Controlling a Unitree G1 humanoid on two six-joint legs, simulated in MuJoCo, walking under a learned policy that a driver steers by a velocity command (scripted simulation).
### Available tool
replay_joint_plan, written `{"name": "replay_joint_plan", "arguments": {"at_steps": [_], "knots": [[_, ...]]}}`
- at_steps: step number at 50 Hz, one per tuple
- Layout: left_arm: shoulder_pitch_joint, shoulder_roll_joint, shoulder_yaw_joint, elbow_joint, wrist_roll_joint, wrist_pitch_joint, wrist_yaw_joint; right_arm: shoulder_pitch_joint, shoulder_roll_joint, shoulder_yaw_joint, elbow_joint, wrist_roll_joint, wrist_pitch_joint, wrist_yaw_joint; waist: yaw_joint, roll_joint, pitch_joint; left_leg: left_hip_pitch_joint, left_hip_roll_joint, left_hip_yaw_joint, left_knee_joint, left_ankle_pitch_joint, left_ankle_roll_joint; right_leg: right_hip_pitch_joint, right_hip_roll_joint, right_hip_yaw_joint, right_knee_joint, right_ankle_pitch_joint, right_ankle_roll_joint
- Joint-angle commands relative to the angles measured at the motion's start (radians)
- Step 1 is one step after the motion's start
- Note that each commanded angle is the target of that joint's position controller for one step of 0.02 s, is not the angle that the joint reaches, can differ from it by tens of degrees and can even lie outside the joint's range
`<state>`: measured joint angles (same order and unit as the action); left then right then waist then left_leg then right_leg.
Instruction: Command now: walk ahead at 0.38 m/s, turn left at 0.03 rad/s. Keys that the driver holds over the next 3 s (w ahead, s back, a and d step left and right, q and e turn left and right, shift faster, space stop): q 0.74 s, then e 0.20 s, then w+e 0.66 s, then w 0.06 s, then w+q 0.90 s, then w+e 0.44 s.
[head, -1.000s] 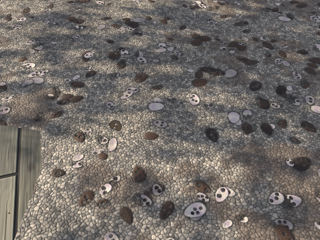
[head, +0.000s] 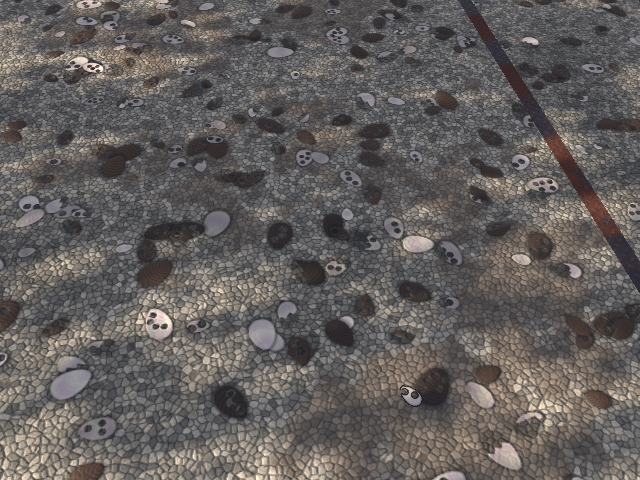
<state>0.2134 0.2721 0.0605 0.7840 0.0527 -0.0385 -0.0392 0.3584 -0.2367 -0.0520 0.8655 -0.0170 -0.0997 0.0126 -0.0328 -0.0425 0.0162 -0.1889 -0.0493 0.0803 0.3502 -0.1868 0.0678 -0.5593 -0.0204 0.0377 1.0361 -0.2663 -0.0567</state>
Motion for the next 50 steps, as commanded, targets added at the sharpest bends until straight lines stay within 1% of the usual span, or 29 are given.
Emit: {"name": "replay_joint_plan", "arguments": {"at_steps": [1,3,6,8,9,10,11,12,13,14,15,16,17,20,24,29,31,32,33,34,35,37,39,41,43,45,47,48,50], "knots": [[-0.003,-0.028,-0.025,-0.057,-0.001,-0.01,-0.004,-0.005,-0.072,-0.003,-0.031,0.007,-0.017,0.007,0.053,0.108,0.026,-0.026,0.222,-0.192,-0.148,0.522,0.153,0.003,-0.024,-0.048,-0.176,0.08,0.038],[-0.057,-0.041,-0.039,-0.064,-0.015,-0.016,0.0,0.025,-0.1,-0.008,-0.01,0.008,-0.007,0.005,0.036,0.13,0.004,-0.038,0.191,-0.145,-0.101,0.677,0.124,0.094,0.013,-0.077,-0.293,0.148,0.055],[-0.108,-0.005,-0.037,-0.074,-0.027,-0.021,0.021,0.068,-0.133,-0.015,0.008,0.013,0.012,0.0,0.016,0.149,-0.028,0.02,0.19,-0.179,-0.019,0.682,0.097,0.154,0.05,-0.068,-0.392,0.203,0.053],[-0.081,0.02,-0.032,-0.065,-0.029,-0.028,0.037,0.062,-0.14,-0.019,0.004,0.015,0.023,-0.008,0.03,0.149,-0.038,0.041,0.191,-0.23,0.055,0.61,0.077,0.223,0.055,-0.043,-0.484,0.205,0.037],[-0.027,0.031,-0.027,-0.046,-0.023,-0.037,0.046,0.048,-0.139,-0.021,0.001,0.023,0.028,-0.011,0.058,0.127,-0.048,0.023,0.168,-0.235,0.127,0.545,0.055,0.311,0.056,-0.041,-0.578,0.267,0.024],[0.034,0.073,-0.016,-0.03,-0.007,-0.05,0.057,0.056,-0.118,-0.018,-0.008,0.031,0.027,-0.013,0.075,0.078,-0.088,-0.038,0.118,-0.219,0.249,0.412,0.027,0.447,-0.016,0.008,-0.618,0.38,0.003],[0.132,0.148,-0.001,-0.038,0.01,-0.058,0.069,0.063,-0.067,-0.006,-0.058,0.039,0.025,-0.019,0.096,-0.067,-0.214,-0.176,0.054,-0.162,0.483,0.008,-0.004,0.651,-0.277,0.212,-0.565,0.76,-0.05],[0.134,0.189,0.014,-0.045,-0.019,-0.037,0.063,0.219,-0.016,0.001,-0.05,0.055,0.047,-0.034,0.054,-0.223,-0.349,-0.297,-0.035,-0.087,0.724,-0.519,-0.012,0.761,-0.478,0.375,-0.531,1.013,-0.198],[0.118,0.119,0.007,-0.057,-0.048,-0.017,0.061,0.195,-0.102,-0.022,-0.021,0.024,0.074,-0.041,0.07,-0.098,-0.319,-0.347,-0.002,-0.105,0.814,-0.492,-0.016,0.68,-0.427,0.369,-0.586,0.805,-0.223],[0.056,0.061,-0.01,-0.065,-0.047,-0.012,0.066,0.127,-0.098,-0.028,-0.029,0.004,0.088,-0.034,0.049,-0.047,-0.196,-0.376,0.026,-0.114,0.84,-0.412,-0.028,0.574,-0.363,0.289,-0.643,0.627,-0.198],[-0.005,0.029,-0.02,-0.071,-0.04,-0.007,0.073,0.084,-0.087,-0.031,-0.038,-0.005,0.098,-0.026,0.025,-0.045,-0.127,-0.374,0.05,-0.115,0.825,-0.345,-0.045,0.485,-0.313,0.224,-0.692,0.526,-0.168],[-0.027,0.023,-0.022,-0.07,-0.038,-0.006,0.08,0.062,-0.084,-0.035,-0.045,-0.011,0.11,-0.018,0.01,-0.073,-0.084,-0.356,0.065,-0.112,0.818,-0.3,-0.062,0.418,-0.284,0.158,-0.724,0.522,-0.156],[-0.03,0.027,-0.02,-0.066,-0.035,-0.007,0.084,0.071,-0.071,-0.034,-0.042,-0.016,0.124,-0.013,-0.002,-0.085,-0.075,-0.317,0.059,-0.095,0.838,-0.264,-0.076,0.361,-0.263,0.104,-0.737,0.544,-0.157],[-0.028,0.031,-0.015,-0.056,-0.028,-0.014,0.084,0.059,-0.057,-0.037,-0.057,-0.01,0.15,-0.01,-0.021,-0.059,-0.092,-0.295,0.054,-0.087,0.824,-0.22,-0.087,0.322,-0.259,0.02,-0.741,0.546,-0.173],[-0.024,0.055,-0.004,-0.047,-0.02,0.0,0.081,-0.054,-0.05,-0.026,-0.114,-0.011,0.173,0.01,0.005,-0.093,-0.071,-0.274,0.081,-0.064,0.635,-0.175,-0.077,0.296,-0.263,-0.037,-0.767,0.275,-0.166],[0.003,0.125,0.021,-0.037,-0.017,0.025,0.068,-0.128,-0.074,-0.021,-0.177,-0.001,0.172,0.023,0.036,-0.102,-0.08,-0.15,0.062,-0.003,0.417,-0.231,-0.041,0.294,-0.304,-0.057,-0.721,0.137,-0.147],[-0.002,0.143,0.03,-0.032,-0.026,0.036,0.066,-0.088,-0.074,-0.021,-0.178,-0.001,0.157,0.022,0.007,-0.064,-0.086,-0.032,0.038,0.015,0.236,-0.157,-0.014,0.258,-0.29,-0.101,-0.632,0.103,-0.092],[0.043,0.128,0.031,-0.016,-0.02,0.046,0.064,-0.049,-0.097,-0.027,-0.164,-0.004,0.144,0.018,0.001,0.02,-0.083,0.044,0.045,-0.049,0.11,-0.103,0.001,0.205,-0.254,-0.149,-0.529,0.025,-0.028],[0.082,0.062,0.019,-0.026,-0.013,0.059,0.055,-0.038,-0.187,-0.043,-0.177,-0.012,0.13,0.005,0.013,0.281,-0.047,0.088,0.275,-0.377,-0.076,-0.066,0.046,0.044,-0.138,-0.252,-0.262,-0.21,0.06],[-0.009,0.045,0.009,-0.098,-0.024,0.071,0.07,-0.023,-0.322,-0.077,-0.198,-0.013,0.131,-0.006,-0.021,0.383,0.026,0.002,0.456,-0.64,-0.116,0.145,0.195,-0.13,0.02,-0.163,-0.124,-0.384,0.096],[-0.067,0.074,0.011,-0.102,-0.02,0.08,0.071,0.009,-0.273,-0.074,-0.18,-0.013,0.135,-0.018,-0.039,0.238,0.026,-0.009,0.409,-0.563,-0.099,0.153,0.224,-0.115,-0.015,-0.053,-0.008,-0.324,0.093],[-0.019,0.076,0.016,-0.072,-0.04,0.072,0.06,-0.129,-0.197,-0.049,-0.205,-0.003,0.141,-0.022,0.045,0.173,0.026,-0.037,0.267,-0.406,-0.081,0.114,0.157,-0.074,-0.022,-0.012,-0.006,-0.138,0.083],[0.067,0.088,0.023,-0.02,-0.02,0.071,0.05,-0.191,-0.132,-0.028,-0.23,0.007,0.129,-0.021,0.068,0.169,-0.063,0.027,0.218,-0.299,-0.047,0.326,0.142,-0.015,-0.005,-0.044,0.042,-0.068,0.082],[0.079,0.065,0.017,-0.005,-0.029,0.079,0.045,-0.162,-0.097,-0.012,-0.217,0.007,0.113,-0.02,0.064,0.124,-0.096,0.057,0.223,-0.26,-0.041,0.415,0.139,0.037,-0.008,-0.047,0.017,-0.062,0.088],[0.066,0.032,0.002,0.004,-0.037,0.091,0.041,-0.143,-0.069,0.004,-0.196,-0.001,0.101,-0.027,0.05,0.131,-0.077,0.063,0.227,-0.238,-0.06,0.354,0.127,0.096,-0.018,-0.035,-0.117,-0.059,0.09],[0.049,0.018,-0.01,0.013,-0.036,0.097,0.039,-0.132,-0.066,0.013,-0.174,-0.011,0.097,-0.036,0.028,0.161,-0.047,0.034,0.23,-0.221,-0.072,0.248,0.118,0.188,-0.009,-0.035,-0.261,-0.072,0.079],[0.028,0.046,-0.006,0.006,-0.039,0.097,0.04,-0.119,-0.115,0.002,-0.157,-0.014,0.102,-0.042,0.007,0.179,-0.018,0.029,0.25,-0.237,-0.053,0.205,0.134,0.22,0.017,-0.051,-0.324,-0.129,0.063],[0.031,0.057,-0.006,0.003,-0.038,0.093,0.04,-0.099,-0.143,-0.007,-0.149,-0.013,0.106,-0.042,-0.002,0.175,-0.03,0.039,0.264,-0.259,-0.063,0.088,0.146,0.224,0.028,-0.061,-0.339,-0.156,0.052],[0.01,0.072,-0.003,-0.014,-0.028,0.079,0.033,-0.067,-0.184,-0.025,-0.134,-0.01,0.116,-0.041,-0.019,0.167,0.005,0.048,0.298,-0.336,-0.118,-0.266,0.171,0.18,0.039,-0.084,-0.342,-0.206,0.024]]}}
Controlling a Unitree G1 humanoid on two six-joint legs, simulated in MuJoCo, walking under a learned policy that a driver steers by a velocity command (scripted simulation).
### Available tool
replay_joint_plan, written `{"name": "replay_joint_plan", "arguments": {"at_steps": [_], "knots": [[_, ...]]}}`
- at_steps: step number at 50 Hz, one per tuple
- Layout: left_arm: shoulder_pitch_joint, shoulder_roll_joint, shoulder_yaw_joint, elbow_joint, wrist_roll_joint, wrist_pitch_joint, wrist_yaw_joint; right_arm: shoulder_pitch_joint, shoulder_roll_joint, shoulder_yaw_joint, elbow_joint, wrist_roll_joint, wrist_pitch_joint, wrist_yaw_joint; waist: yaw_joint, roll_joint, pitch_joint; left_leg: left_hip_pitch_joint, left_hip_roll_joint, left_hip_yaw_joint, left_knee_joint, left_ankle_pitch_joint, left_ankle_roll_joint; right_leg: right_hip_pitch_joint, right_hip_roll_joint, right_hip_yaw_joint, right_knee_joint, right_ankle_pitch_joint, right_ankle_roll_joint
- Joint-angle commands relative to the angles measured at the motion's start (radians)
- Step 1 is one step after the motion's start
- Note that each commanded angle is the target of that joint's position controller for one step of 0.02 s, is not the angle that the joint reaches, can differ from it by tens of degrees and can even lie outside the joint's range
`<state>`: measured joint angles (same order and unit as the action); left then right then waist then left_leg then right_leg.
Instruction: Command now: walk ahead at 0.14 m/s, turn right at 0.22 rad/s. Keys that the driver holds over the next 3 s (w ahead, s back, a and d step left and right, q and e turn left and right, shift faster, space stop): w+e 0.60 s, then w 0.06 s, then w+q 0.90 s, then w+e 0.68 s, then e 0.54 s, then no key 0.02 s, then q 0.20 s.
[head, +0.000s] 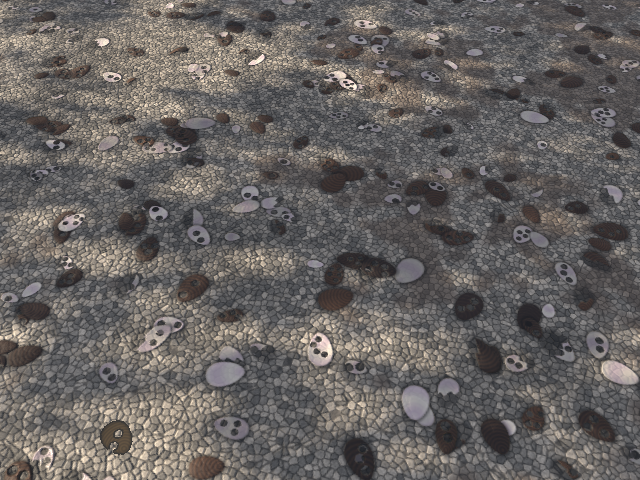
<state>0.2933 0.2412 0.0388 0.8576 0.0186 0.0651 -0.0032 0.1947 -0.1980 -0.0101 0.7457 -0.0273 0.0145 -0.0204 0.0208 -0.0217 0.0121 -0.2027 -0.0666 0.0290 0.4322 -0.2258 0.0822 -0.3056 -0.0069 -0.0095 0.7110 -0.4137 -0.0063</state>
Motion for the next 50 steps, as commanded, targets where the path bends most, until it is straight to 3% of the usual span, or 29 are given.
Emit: {"name": "replay_joint_plan", "arguments": {"at_steps": [1,3,5,6,7,8,10,12,14,18,22,24,26,27,28,29,30,31,32,34,37,39,42,46,48,49,50], "knots": [[-0.079,0.098,0.018,-0.094,0.009,-0.031,-0.009,0.098,-0.223,-0.069,-0.011,0.0,0.002,-0.007,-0.072,0.134,0.038,0.055,0.335,-0.319,-0.223,-0.334,0.164,-0.088,0.022,-0.039,-0.033,-0.074,-0.042],[-0.041,0.069,0.013,-0.082,0.006,-0.046,-0.018,0.068,-0.218,-0.073,-0.01,0.004,-0.005,-0.004,-0.037,0.094,0.074,0.004,0.341,-0.314,-0.23,-0.385,0.156,-0.018,0.024,-0.048,-0.132,-0.056,-0.079],[0.096,0.059,0.016,-0.026,0.002,-0.066,-0.02,-0.008,-0.196,-0.075,-0.02,0.013,-0.014,-0.001,0.042,0.056,0.067,-0.156,0.266,-0.201,-0.133,-0.385,0.094,0.236,0.042,-0.028,-0.328,0.011,-0.134],[0.205,0.105,0.028,0.007,0.007,-0.08,-0.014,-0.068,-0.144,-0.063,-0.047,0.006,-0.022,0.004,0.087,-0.062,0.053,-0.308,0.181,-0.08,0.085,-0.341,0.042,0.38,-0.082,0.181,-0.442,-0.115,-0.175],[0.277,0.211,0.058,0.014,-0.004,-0.09,-0.011,-0.149,-0.087,-0.043,-0.11,0.008,-0.038,0.011,0.117,-0.251,0.081,-0.569,0.007,0.086,0.337,-0.293,-0.028,0.455,-0.329,0.639,-0.585,-0.341,-0.281],[0.252,0.195,0.056,0.017,0.002,-0.091,-0.008,-0.186,-0.151,-0.056,-0.112,-0.013,-0.049,0.017,0.103,-0.121,0.158,-0.64,0.039,-0.019,0.428,-0.276,-0.032,0.403,-0.354,0.677,-0.603,-0.243,-0.309],[0.162,0.16,0.05,-0.003,-0.007,-0.103,-0.001,-0.12,-0.16,-0.059,-0.076,0.001,-0.067,0.042,0.03,-0.052,0.138,-0.603,0.083,-0.054,0.476,-0.127,-0.048,0.388,-0.261,0.519,-0.588,-0.08,-0.271],[0.125,0.137,0.046,-0.009,-0.014,-0.116,0.003,-0.094,-0.165,-0.061,-0.053,-0.016,-0.065,0.052,0.008,-0.061,0.094,-0.564,0.092,-0.037,0.494,-0.036,-0.074,0.392,-0.185,0.4,-0.582,0.14,-0.237],[0.158,0.128,0.047,0.006,-0.019,-0.125,0.0,-0.11,-0.148,-0.055,-0.06,-0.021,-0.056,0.055,0.011,-0.054,0.064,-0.557,0.088,-0.018,0.504,0.016,-0.097,0.384,-0.155,0.343,-0.556,0.312,-0.229],[0.221,0.14,0.054,0.028,-0.013,-0.126,0.001,-0.236,-0.132,-0.039,-0.109,-0.009,-0.049,0.057,0.051,-0.069,0.088,-0.541,0.083,0.005,0.387,0.09,-0.124,0.318,-0.124,0.313,-0.536,0.433,-0.224],[0.23,0.174,0.062,0.029,-0.008,-0.124,0.009,-0.313,-0.144,-0.032,-0.15,0.003,-0.055,0.062,0.069,-0.098,0.098,-0.424,0.066,0.0,0.221,0.126,-0.108,0.28,-0.134,0.334,-0.493,0.539,-0.204],[0.18,0.194,0.067,0.014,-0.007,-0.127,0.013,-0.243,-0.167,-0.039,-0.138,0.008,-0.061,0.054,0.025,-0.102,0.079,-0.279,0.057,-0.011,0.159,0.122,-0.082,0.247,-0.15,0.353,-0.457,0.608,-0.17],[0.116,0.22,0.073,-0.005,-0.006,-0.131,0.008,-0.026,-0.214,-0.061,-0.071,0.01,-0.071,0.03,-0.073,-0.076,-0.018,0.011,0.01,0.004,0.098,0.064,-0.047,0.198,-0.108,0.323,-0.247,0.818,-0.126],[0.107,0.206,0.072,-0.01,-0.01,-0.136,0.002,0.123,-0.255,-0.076,-0.036,-0.001,-0.083,0.014,-0.141,-0.017,-0.115,0.228,0.069,-0.044,0.072,0.042,-0.021,0.111,-0.035,0.272,-0.015,0.752,-0.102],[0.152,0.099,0.045,-0.047,-0.029,-0.139,-0.003,0.264,-0.338,-0.093,-0.041,-0.033,-0.091,-0.003,-0.165,0.15,-0.292,0.466,0.356,-0.381,-0.006,-0.328,0.028,-0.067,0.056,0.195,0.311,0.38,-0.08],[0.221,0.065,0.035,-0.074,-0.035,-0.134,-0.005,0.207,-0.379,-0.098,-0.046,-0.037,-0.08,0.002,-0.085,0.356,-0.325,0.48,0.522,-0.831,-0.201,-0.435,0.1,-0.271,0.142,0.14,0.49,-0.147,-0.075],[0.166,0.135,0.046,-0.05,-0.003,-0.12,-0.002,0.12,-0.283,-0.082,-0.052,-0.021,-0.074,0.005,-0.056,0.195,-0.165,0.323,0.482,-0.776,-0.217,-0.527,0.097,-0.322,0.053,0.148,0.569,-0.054,-0.094],[0.112,0.137,0.048,-0.049,0.005,-0.118,-0.014,0.061,-0.212,-0.066,-0.054,-0.01,-0.077,0.009,-0.043,0.098,-0.056,0.192,0.435,-0.604,-0.216,-0.423,0.089,-0.308,0.015,0.127,0.536,0.043,-0.097],[0.084,0.113,0.043,-0.049,0.006,-0.116,-0.023,0.042,-0.175,-0.055,-0.045,-0.01,-0.081,0.013,-0.033,0.078,-0.018,0.117,0.379,-0.459,-0.227,-0.254,0.077,-0.277,-0.012,0.116,0.489,0.091,-0.093],[0.08,0.089,0.036,-0.044,0.022,-0.103,-0.036,0.073,-0.146,-0.043,-0.008,-0.006,-0.098,0.018,-0.015,0.125,0.001,0.038,0.313,-0.306,-0.246,-0.036,0.078,-0.224,-0.025,0.109,0.44,0.105,-0.08],[0.03,0.072,0.026,-0.063,0.029,-0.096,-0.045,0.13,-0.152,-0.044,0.043,0.013,-0.127,0.035,0.003,0.125,0.011,0.048,0.302,-0.242,-0.268,0.142,0.121,-0.264,-0.028,0.085,0.36,0.137,-0.065],[-0.072,0.069,0.016,-0.096,0.036,-0.099,-0.051,0.149,-0.152,-0.044,0.061,0.02,-0.125,0.038,-0.004,0.107,0.037,0.053,0.286,-0.212,-0.297,0.16,0.139,-0.316,-0.061,0.032,0.246,0.204,-0.04],[-0.221,0.036,-0.009,-0.141,0.024,-0.109,-0.058,0.192,-0.164,-0.049,0.088,0.02,-0.115,0.038,-0.037,0.103,0.059,0.01,0.239,-0.156,-0.295,0.21,0.128,-0.249,-0.05,-0.014,0.031,0.3,-0.003],[-0.302,0.062,-0.012,-0.168,0.012,-0.119,-0.045,0.25,-0.206,-0.062,0.115,0.019,-0.105,0.037,-0.057,0.1,0.043,0.042,0.259,-0.189,-0.232,0.305,0.112,-0.149,-0.017,-0.029,-0.095,0.324,0.005],[-0.284,0.079,-0.006,-0.169,0.011,-0.128,-0.033,0.253,-0.217,-0.066,0.123,0.015,-0.099,0.034,-0.042,0.104,0.032,0.071,0.27,-0.221,-0.174,0.326,0.098,-0.083,-0.003,-0.024,-0.149,0.276,-0.008],[-0.227,0.086,-0.001,-0.152,0.013,-0.135,-0.026,0.244,-0.222,-0.068,0.125,0.017,-0.096,0.032,-0.011,0.097,0.014,0.063,0.257,-0.219,-0.109,0.357,0.085,0.008,0.013,-0.03,-0.207,0.269,-0.018],[-0.115,0.116,0.013,-0.114,0.023,-0.148,-0.013,0.251,-0.207,-0.065,0.129,0.02,-0.095,0.031,0.031,0.053,-0.044,0.028,0.205,-0.183,0.043,0.403,0.064,0.175,0.014,-0.016,-0.263,0.262,-0.04]]}}
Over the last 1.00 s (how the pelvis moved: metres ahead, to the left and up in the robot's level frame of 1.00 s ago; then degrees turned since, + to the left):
0.12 0.01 0.00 23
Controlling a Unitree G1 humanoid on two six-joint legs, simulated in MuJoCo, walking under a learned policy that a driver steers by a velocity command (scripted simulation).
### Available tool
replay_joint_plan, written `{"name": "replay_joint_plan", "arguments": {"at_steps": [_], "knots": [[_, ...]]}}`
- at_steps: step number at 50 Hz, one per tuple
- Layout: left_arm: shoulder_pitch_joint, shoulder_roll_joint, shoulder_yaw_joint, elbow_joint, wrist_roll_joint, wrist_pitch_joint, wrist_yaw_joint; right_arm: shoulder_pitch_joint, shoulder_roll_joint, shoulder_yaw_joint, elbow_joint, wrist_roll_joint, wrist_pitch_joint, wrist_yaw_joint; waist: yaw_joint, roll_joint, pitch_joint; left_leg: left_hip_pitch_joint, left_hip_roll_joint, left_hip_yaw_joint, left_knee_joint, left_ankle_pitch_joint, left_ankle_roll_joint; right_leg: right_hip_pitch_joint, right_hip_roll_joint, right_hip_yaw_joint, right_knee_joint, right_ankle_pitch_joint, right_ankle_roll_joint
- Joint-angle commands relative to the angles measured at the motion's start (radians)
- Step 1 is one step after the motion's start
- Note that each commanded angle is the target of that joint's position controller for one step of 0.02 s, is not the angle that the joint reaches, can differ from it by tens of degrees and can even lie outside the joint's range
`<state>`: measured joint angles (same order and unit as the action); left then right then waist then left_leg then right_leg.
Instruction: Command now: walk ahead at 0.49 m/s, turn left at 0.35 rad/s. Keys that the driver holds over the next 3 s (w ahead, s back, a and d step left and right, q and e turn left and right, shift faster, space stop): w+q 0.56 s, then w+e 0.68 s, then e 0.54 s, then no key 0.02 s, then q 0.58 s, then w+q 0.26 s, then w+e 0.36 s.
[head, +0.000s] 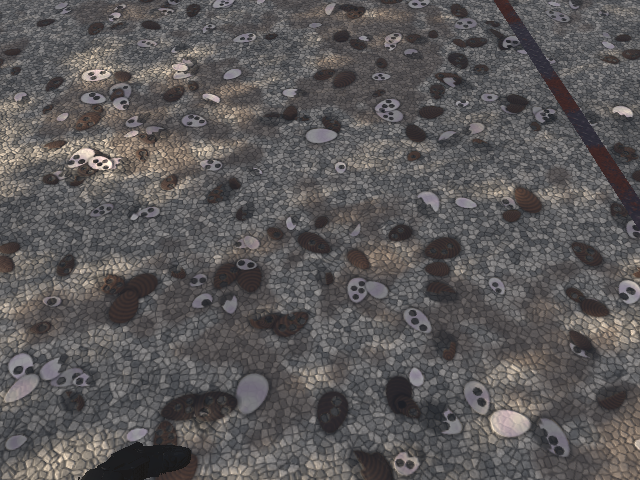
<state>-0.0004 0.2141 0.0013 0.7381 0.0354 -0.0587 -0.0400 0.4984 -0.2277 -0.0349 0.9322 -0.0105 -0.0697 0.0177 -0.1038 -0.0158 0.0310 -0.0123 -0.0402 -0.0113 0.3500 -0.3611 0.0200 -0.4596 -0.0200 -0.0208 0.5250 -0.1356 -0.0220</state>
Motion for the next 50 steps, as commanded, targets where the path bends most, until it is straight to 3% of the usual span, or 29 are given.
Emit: {"name": "replay_joint_plan", "arguments": {"at_steps": [1,2,3,4,5,7,11,15,18,21,23,25,26,27,28,29,30,31,33,35,37,41,45,48,50], "knots": [[0.341,0.214,0.072,0.029,0.028,-0.036,0.04,-0.075,-0.143,-0.031,-0.085,0.012,-0.014,-0.006,0.228,-0.042,-0.178,-0.285,0.114,-0.087,0.377,0.394,0.099,0.541,-0.144,0.173,-0.123,-0.143,-0.072],[0.417,0.318,0.096,0.029,0.042,-0.029,0.051,-0.013,-0.025,-0.007,-0.13,0.036,-0.013,-0.009,0.213,-0.238,-0.295,-0.577,-0.019,0.023,0.681,-0.106,0.058,0.781,-0.421,0.541,-0.204,-0.275,-0.155],[0.397,0.276,0.094,0.032,0.014,-0.014,0.052,-0.015,-0.12,-0.03,-0.116,0.016,0.004,-0.019,0.206,-0.177,-0.276,-0.667,0.004,-0.023,0.817,-0.159,0.072,0.692,-0.439,0.685,-0.275,-0.389,-0.2],[0.317,0.186,0.071,0.021,0.007,-0.013,0.048,-0.066,-0.138,-0.04,-0.111,0.006,0.012,-0.015,0.171,-0.081,-0.14,-0.685,0.057,-0.056,0.846,-0.073,0.081,0.582,-0.382,0.544,-0.287,-0.395,-0.178],[0.261,0.136,0.059,0.019,0.001,-0.02,0.044,-0.1,-0.114,-0.038,-0.113,0.005,0.014,-0.006,0.147,-0.065,-0.069,-0.667,0.087,-0.054,0.822,-0.003,0.076,0.486,-0.332,0.412,-0.31,-0.259,-0.158],[0.243,0.094,0.048,0.032,-0.005,-0.034,0.045,-0.111,-0.096,-0.042,-0.109,-0.014,0.036,0.008,0.108,-0.094,-0.021,-0.614,0.117,-0.044,0.784,0.047,0.054,0.387,-0.262,0.232,-0.339,-0.062,-0.116],[0.297,0.109,0.058,0.072,-0.019,-0.062,0.045,-0.195,-0.064,-0.04,-0.144,-0.025,0.065,0.031,0.091,-0.067,-0.01,-0.67,0.125,-0.026,0.778,0.145,0.028,0.39,-0.252,0.077,-0.364,0.182,-0.126],[0.334,0.107,0.059,0.101,-0.015,-0.06,0.044,-0.342,-0.054,-0.029,-0.198,-0.024,0.066,0.048,0.107,-0.064,0.03,-0.71,0.129,0.007,0.613,0.286,0.012,0.392,-0.227,-0.056,-0.376,0.243,-0.124],[0.353,0.138,0.067,0.115,-0.014,-0.057,0.047,-0.454,-0.047,-0.015,-0.239,-0.024,0.062,0.062,0.129,-0.066,0.055,-0.631,0.118,0.067,0.421,0.359,0.032,0.386,-0.225,-0.129,-0.379,0.253,-0.11],[0.4,0.168,0.075,0.14,-0.014,-0.044,0.054,-0.512,-0.065,-0.015,-0.267,-0.031,0.063,0.066,0.143,-0.057,0.068,-0.595,0.094,0.118,0.323,0.287,0.072,0.471,-0.252,-0.17,-0.337,0.351,-0.098],[0.41,0.193,0.079,0.151,-0.012,-0.029,0.061,-0.496,-0.079,-0.021,-0.269,-0.035,0.063,0.058,0.126,-0.07,0.042,-0.526,0.043,0.157,0.287,0.193,0.112,0.532,-0.257,-0.208,-0.226,0.622,-0.085],[0.412,0.228,0.087,0.156,-0.011,-0.008,0.064,-0.348,-0.111,-0.039,-0.231,-0.036,0.055,0.044,0.06,-0.078,-0.056,-0.346,-0.038,0.176,0.249,0.099,0.161,0.546,-0.255,-0.233,0.043,0.831,-0.078],[0.406,0.229,0.086,0.147,-0.011,0.001,0.063,-0.181,-0.143,-0.059,-0.176,-0.043,0.046,0.031,-0.014,-0.034,-0.151,-0.121,-0.06,0.148,0.178,0.124,0.193,0.444,-0.233,-0.251,0.283,0.713,-0.053],[0.434,0.162,0.069,0.103,-0.018,-0.001,0.056,-0.071,-0.25,-0.092,-0.156,-0.052,0.045,0.012,-0.036,0.108,-0.267,0.175,0.165,-0.172,0.139,-0.054,0.267,0.144,-0.18,-0.252,0.61,0.285,-0.012],[0.399,0.128,0.067,0.032,-0.019,-0.012,0.04,-0.115,-0.333,-0.11,-0.182,-0.018,0.054,0.006,0.017,0.269,-0.343,0.346,0.383,-0.722,-0.028,-0.025,0.387,-0.2,0.032,-0.111,0.908,-0.407,0.041],[0.288,0.179,0.072,0.017,-0.016,-0.02,0.036,-0.104,-0.298,-0.101,-0.178,-0.008,0.065,-0.003,-0.024,0.105,-0.271,0.31,0.382,-0.634,-0.077,0.096,0.359,-0.304,-0.019,0.028,0.921,-0.322,0.028],[0.287,0.147,0.06,0.027,-0.033,-0.03,0.033,-0.153,-0.231,-0.083,-0.163,-0.007,0.06,-0.014,0.018,0.057,-0.152,0.179,0.368,-0.466,-0.07,0.225,0.331,-0.295,-0.069,0.023,0.861,-0.221,0.013],[0.318,0.132,0.055,0.056,-0.033,-0.033,0.035,-0.195,-0.168,-0.064,-0.157,-0.007,0.049,-0.015,0.067,0.004,-0.081,0.036,0.318,-0.357,-0.082,0.373,0.28,-0.212,-0.103,0.024,0.756,-0.182,0.005],[0.381,0.115,0.052,0.096,-0.003,0.003,0.029,-0.246,-0.114,-0.041,-0.147,-0.006,0.021,-0.014,0.127,0.022,-0.057,-0.105,0.251,-0.211,-0.121,0.495,0.223,-0.071,-0.125,0.036,0.662,-0.164,0.006],[0.394,0.108,0.055,0.112,-0.003,0.029,0.016,-0.217,-0.119,-0.039,-0.122,-0.004,-0.005,-0.009,0.139,0.035,-0.048,-0.132,0.229,-0.144,-0.157,0.556,0.207,-0.053,-0.113,0.03,0.632,-0.135,0.003],[0.333,0.102,0.057,0.103,-0.011,0.038,0.007,-0.186,-0.136,-0.043,-0.099,-0.005,-0.017,-0.008,0.125,0.045,-0.008,-0.117,0.217,-0.087,-0.195,0.546,0.176,-0.124,-0.108,0.038,0.581,-0.058,-0.001],[0.203,0.099,0.06,0.074,-0.019,0.036,0.004,-0.135,-0.123,-0.033,-0.07,-0.004,-0.025,-0.012,0.086,0.062,0.046,-0.046,0.202,0.009,-0.227,0.561,0.113,-0.242,-0.062,0.07,0.438,0.085,-0.007],[0.099,0.074,0.045,0.046,-0.012,0.028,-0.005,-0.11,-0.105,-0.019,-0.044,-0.005,-0.033,-0.026,0.063,0.069,0.068,0.014,0.209,0.088,-0.233,0.65,0.092,-0.229,-0.037,0.0,0.253,0.183,-0.017],[0.024,0.057,0.032,0.014,-0.007,0.025,-0.012,-0.056,-0.106,-0.012,-0.007,-0.008,-0.028,-0.042,0.042,0.063,0.086,0.107,0.233,0.129,-0.198,0.792,0.085,-0.218,-0.015,-0.071,0.137,0.155,-0.044],[0.043,0.066,0.034,0.009,-0.008,0.025,-0.011,-0.057,-0.131,-0.013,0.006,-0.012,-0.023,-0.052,0.065,0.083,0.056,0.159,0.247,0.161,-0.105,1.056,0.071,-0.142,0.034,-0.119,0.092,0.073,-0.079]]}}
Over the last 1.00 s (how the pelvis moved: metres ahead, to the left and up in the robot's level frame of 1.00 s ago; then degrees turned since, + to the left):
0.41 -0.10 -0.01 -18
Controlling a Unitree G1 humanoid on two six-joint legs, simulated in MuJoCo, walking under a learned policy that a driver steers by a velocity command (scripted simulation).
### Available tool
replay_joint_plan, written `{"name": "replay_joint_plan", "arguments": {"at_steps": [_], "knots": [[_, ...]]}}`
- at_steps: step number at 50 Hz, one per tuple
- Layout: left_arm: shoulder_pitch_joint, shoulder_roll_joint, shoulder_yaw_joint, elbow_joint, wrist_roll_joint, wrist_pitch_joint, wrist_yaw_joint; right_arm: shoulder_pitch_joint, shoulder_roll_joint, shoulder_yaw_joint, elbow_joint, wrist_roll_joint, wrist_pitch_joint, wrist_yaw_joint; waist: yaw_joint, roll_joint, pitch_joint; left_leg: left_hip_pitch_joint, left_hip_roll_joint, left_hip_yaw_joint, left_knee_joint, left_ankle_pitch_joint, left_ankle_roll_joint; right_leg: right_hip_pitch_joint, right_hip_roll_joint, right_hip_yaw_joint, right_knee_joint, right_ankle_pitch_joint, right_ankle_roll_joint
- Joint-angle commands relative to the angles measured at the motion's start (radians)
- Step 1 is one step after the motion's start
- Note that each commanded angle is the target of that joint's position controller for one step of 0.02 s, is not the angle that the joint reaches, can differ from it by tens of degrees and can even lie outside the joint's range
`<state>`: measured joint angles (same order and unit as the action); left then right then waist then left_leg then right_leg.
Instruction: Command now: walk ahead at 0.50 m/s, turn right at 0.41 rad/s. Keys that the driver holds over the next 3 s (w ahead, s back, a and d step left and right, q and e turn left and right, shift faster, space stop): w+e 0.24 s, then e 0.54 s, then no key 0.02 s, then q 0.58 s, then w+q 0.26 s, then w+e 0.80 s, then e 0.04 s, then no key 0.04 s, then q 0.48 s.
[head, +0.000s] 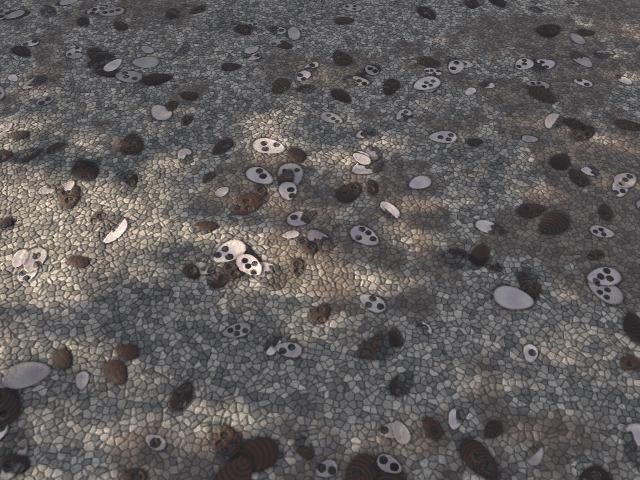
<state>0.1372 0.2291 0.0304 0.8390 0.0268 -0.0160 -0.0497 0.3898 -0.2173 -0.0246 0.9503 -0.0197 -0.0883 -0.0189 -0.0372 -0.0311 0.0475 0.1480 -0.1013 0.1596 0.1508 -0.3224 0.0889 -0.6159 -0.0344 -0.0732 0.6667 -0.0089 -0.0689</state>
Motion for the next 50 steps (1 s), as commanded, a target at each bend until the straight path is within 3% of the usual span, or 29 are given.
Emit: {"name": "replay_joint_plan", "arguments": {"at_steps": [1,3,4,5,6,7,9,10,12,15,17,20,23,25,27,28,29,30,31,32,33,34,36,44,46,47,48,49,50], "knots": [[-0.058,0.06,0.009,-0.084,0.001,-0.016,0.002,0.046,-0.158,-0.026,-0.009,-0.004,-0.001,-0.022,0.019,0.119,0.012,0.022,0.316,0.001,0.166,1.172,-0.005,0.064,0.079,-0.087,-0.051,-0.108,-0.055],[0.108,0.1,0.027,-0.039,0.005,-0.019,0.01,0.016,-0.193,-0.034,-0.013,-0.012,0.013,-0.03,0.097,0.144,-0.077,0.009,0.335,0.017,0.419,1.308,-0.007,0.237,0.131,-0.089,-0.075,-0.205,-0.107],[0.246,0.132,0.045,0.002,0.013,-0.026,0.016,-0.009,-0.206,-0.037,-0.026,-0.009,0.019,-0.028,0.166,0.126,-0.145,-0.084,0.324,0.029,0.632,1.17,-0.007,0.422,0.137,-0.048,-0.158,-0.191,-0.144],[0.38,0.212,0.075,0.026,0.025,-0.025,0.031,-0.038,-0.187,-0.031,-0.062,-0.002,0.012,-0.019,0.232,0.025,-0.235,-0.295,0.267,0.05,0.964,0.782,-0.014,0.653,-0.034,0.179,-0.209,-0.261,-0.22],[0.307,0.297,0.099,0.0,0.007,-0.011,0.039,-0.002,-0.096,-0.02,-0.122,0.011,-0.001,0.005,0.123,-0.235,-0.292,-0.764,0.014,-0.029,1.34,-0.185,-0.071,0.931,-0.304,0.758,-0.297,-0.159,-0.39],[0.29,0.277,0.1,0.007,-0.03,-0.006,0.034,-0.077,-0.159,-0.025,-0.138,-0.007,-0.013,0.011,0.154,-0.037,-0.272,-0.886,0.07,-0.223,1.372,-0.131,-0.053,0.906,-0.298,0.764,-0.356,-0.154,-0.41],[0.197,0.167,0.073,0.006,-0.024,-0.007,0.042,-0.123,-0.153,-0.022,-0.158,0.008,-0.033,0.017,0.075,0.089,-0.047,-0.855,0.164,-0.219,1.186,-0.004,-0.057,0.624,-0.236,0.542,-0.421,-0.05,-0.313],[0.166,0.141,0.064,0.006,-0.023,-0.015,0.046,-0.132,-0.145,-0.022,-0.164,-0.006,-0.018,0.017,0.04,0.101,-0.01,-0.801,0.188,-0.221,1.108,-0.001,-0.073,0.531,-0.179,0.467,-0.431,0.023,-0.272],[0.151,0.142,0.058,0.002,-0.026,-0.033,0.048,-0.093,-0.121,-0.014,-0.16,-0.032,0.025,0.024,0.005,0.062,-0.021,-0.718,0.196,-0.201,1.024,0.007,-0.105,0.444,-0.112,0.373,-0.448,0.12,-0.247],[0.178,0.193,0.069,0.005,-0.025,-0.048,0.043,-0.136,-0.107,-0.01,-0.19,-0.024,0.05,0.022,0.0,0.033,-0.014,-0.7,0.176,-0.154,0.888,0.069,-0.145,0.392,-0.064,0.289,-0.41,0.492,-0.221],[0.203,0.195,0.069,0.008,-0.028,-0.04,0.044,-0.201,-0.102,-0.007,-0.218,-0.02,0.052,0.019,0.024,0.0,-0.03,-0.698,0.156,-0.136,0.781,0.139,-0.154,0.407,-0.025,0.251,-0.362,0.621,-0.171],[0.25,0.194,0.071,0.009,-0.03,-0.019,0.052,-0.287,-0.11,-0.002,-0.253,-0.007,0.055,0.016,0.076,-0.048,-0.072,-0.693,0.122,-0.137,0.657,0.233,-0.144,0.48,-0.004,0.268,-0.305,0.635,-0.108],[0.274,0.198,0.074,0.001,-0.019,0.003,0.064,-0.346,-0.128,0.001,-0.275,0.001,0.05,0.01,0.107,-0.055,-0.077,-0.703,0.093,-0.158,0.56,0.229,-0.131,0.561,-0.022,0.332,-0.242,0.599,-0.096],[0.245,0.205,0.078,-0.017,-0.009,0.011,0.072,-0.31,-0.153,-0.003,-0.268,0.002,0.04,0.003,0.087,-0.061,-0.077,-0.639,0.078,-0.189,0.469,0.191,-0.109,0.576,-0.032,0.385,-0.176,0.577,-0.081],[0.169,0.22,0.082,-0.045,-0.015,0.004,0.071,-0.18,-0.185,-0.012,-0.233,-0.003,0.023,-0.008,0.011,-0.06,-0.099,-0.446,0.063,-0.197,0.298,0.25,-0.07,0.526,0.008,0.413,-0.053,0.529,-0.037],[0.143,0.197,0.074,-0.07,-0.033,-0.008,0.064,-0.075,-0.222,-0.021,-0.217,-0.014,0.006,-0.017,-0.04,0.003,-0.163,-0.242,0.176,-0.276,0.24,0.461,-0.032,0.432,0.056,0.391,0.113,0.376,-0.003],[0.236,0.106,0.054,-0.098,-0.041,-0.014,0.064,-0.034,-0.289,-0.028,-0.233,-0.013,0.009,-0.026,0.005,0.206,-0.287,-0.013,0.479,-0.502,0.328,0.975,0.04,0.275,0.165,0.253,0.373,-0.385,0.022],[0.358,0.156,0.065,-0.089,-0.036,0.003,0.074,-0.058,-0.296,-0.043,-0.246,0.01,0.036,-0.021,0.047,0.343,-0.422,0.019,0.619,-0.766,0.293,1.041,0.203,0.165,0.23,0.166,0.558,-0.707,0.029],[0.341,0.201,0.073,-0.045,-0.005,0.026,0.077,-0.118,-0.212,-0.027,-0.273,0.016,0.052,-0.016,0.063,0.151,-0.318,-0.09,0.566,-0.684,0.266,0.852,0.199,0.129,0.151,0.186,0.636,-0.626,0.038],[0.252,0.206,0.077,-0.052,0.004,0.037,0.065,-0.166,-0.148,-0.009,-0.283,0.015,0.059,-0.019,0.049,0.083,-0.209,-0.193,0.483,-0.539,0.237,0.703,0.164,0.119,0.127,0.169,0.624,-0.555,0.054],[0.218,0.186,0.076,-0.065,-0.002,0.05,0.055,-0.208,-0.134,-0.002,-0.287,0.005,0.069,-0.022,0.062,0.092,-0.147,-0.269,0.419,-0.439,0.194,0.584,0.128,0.121,0.102,0.157,0.593,-0.512,0.074],[0.198,0.173,0.073,-0.075,-0.001,0.064,0.044,-0.223,-0.147,-0.006,-0.284,0.001,0.073,-0.028,0.066,0.15,-0.106,-0.326,0.377,-0.366,0.163,0.52,0.115,0.13,0.082,0.148,0.565,-0.475,0.09],[0.213,0.152,0.065,-0.077,-0.011,0.08,0.033,-0.219,-0.163,-0.014,-0.274,-0.011,0.074,-0.024,0.07,0.182,-0.105,-0.377,0.342,-0.276,0.149,0.516,0.114,0.173,0.091,0.114,0.535,-0.441,0.106],[0.115,0.101,0.023,-0.125,-0.009,0.092,0.023,-0.188,-0.188,-0.033,-0.239,-0.013,0.086,0.004,0.036,0.213,-0.122,-0.44,0.355,-0.24,0.125,0.206,0.128,0.332,0.074,0.065,0.118,-0.438,0.061],[0.155,0.084,0.011,-0.099,-0.004,0.083,0.032,-0.196,-0.183,-0.029,-0.228,-0.004,0.098,0.016,0.062,0.19,-0.108,-0.482,0.335,-0.249,0.154,0.18,0.104,0.448,0.079,0.037,-0.093,-0.339,0.038],[0.193,0.079,0.006,-0.077,0.002,0.073,0.037,-0.188,-0.168,-0.022,-0.218,0.004,0.102,0.022,0.084,0.162,-0.093,-0.552,0.316,-0.245,0.176,0.154,0.06,0.559,0.075,0.042,-0.253,-0.238,0.019],[0.186,0.106,0.002,-0.076,0.013,0.06,0.044,-0.142,-0.129,-0.013,-0.206,0.0,0.099,0.033,0.071,0.068,-0.075,-0.615,0.269,-0.218,0.22,0.083,-0.015,0.623,-0.018,0.164,-0.385,-0.221,0.005],[0.149,0.184,0.007,-0.106,0.022,0.047,0.054,-0.086,-0.043,0.005,-0.225,0.008,0.096,0.045,0.029,-0.168,-0.101,-0.657,0.159,-0.124,0.376,-0.102,-0.086,0.609,-0.291,0.461,-0.49,-0.296,-0.045],[0.069,0.225,0.025,-0.112,0.017,0.043,0.066,-0.14,-0.116,-0.015,-0.222,0.015,0.113,0.031,0.055,-0.198,-0.011,-0.515,0.119,-0.167,0.484,-0.181,-0.086,0.283,-0.328,0.419,-0.489,-0.298,-0.125]]}}
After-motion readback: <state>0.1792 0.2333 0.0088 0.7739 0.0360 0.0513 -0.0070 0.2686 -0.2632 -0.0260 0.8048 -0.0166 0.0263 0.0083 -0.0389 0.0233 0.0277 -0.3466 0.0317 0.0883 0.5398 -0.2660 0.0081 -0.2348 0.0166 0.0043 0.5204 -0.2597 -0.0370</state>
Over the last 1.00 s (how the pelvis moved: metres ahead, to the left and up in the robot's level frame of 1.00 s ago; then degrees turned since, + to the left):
0.51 0.14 0.00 14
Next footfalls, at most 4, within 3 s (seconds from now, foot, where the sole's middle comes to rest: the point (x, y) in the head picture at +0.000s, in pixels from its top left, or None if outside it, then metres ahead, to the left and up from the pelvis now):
0.10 right None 0.21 -0.07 -0.77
0.56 left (308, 472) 0.48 0.02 -0.77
0.96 right None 0.31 -0.14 -0.77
1.36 left None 0.35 0.06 -0.77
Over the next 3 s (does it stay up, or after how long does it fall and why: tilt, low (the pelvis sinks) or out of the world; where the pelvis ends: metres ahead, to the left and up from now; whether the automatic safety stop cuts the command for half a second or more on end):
stays up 0.86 -0.21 0.01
